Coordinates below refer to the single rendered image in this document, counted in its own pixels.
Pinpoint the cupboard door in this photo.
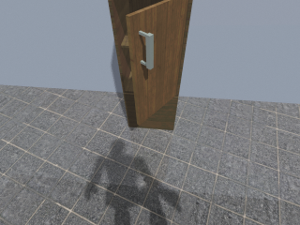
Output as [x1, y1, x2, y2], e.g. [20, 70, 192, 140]
[126, 0, 188, 125]

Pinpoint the handle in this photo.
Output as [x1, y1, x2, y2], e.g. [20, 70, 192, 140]
[139, 31, 154, 70]

